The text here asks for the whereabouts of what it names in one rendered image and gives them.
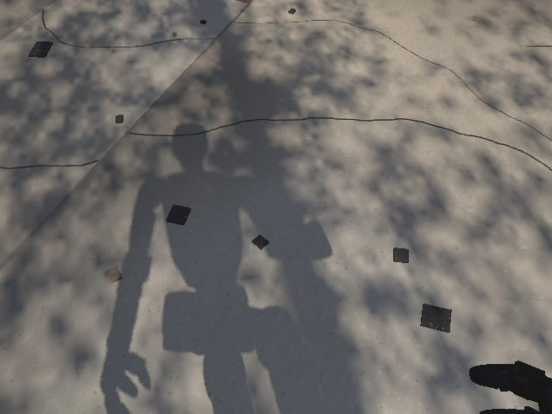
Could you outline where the robot right hand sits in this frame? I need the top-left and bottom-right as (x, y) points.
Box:
(469, 361), (552, 414)

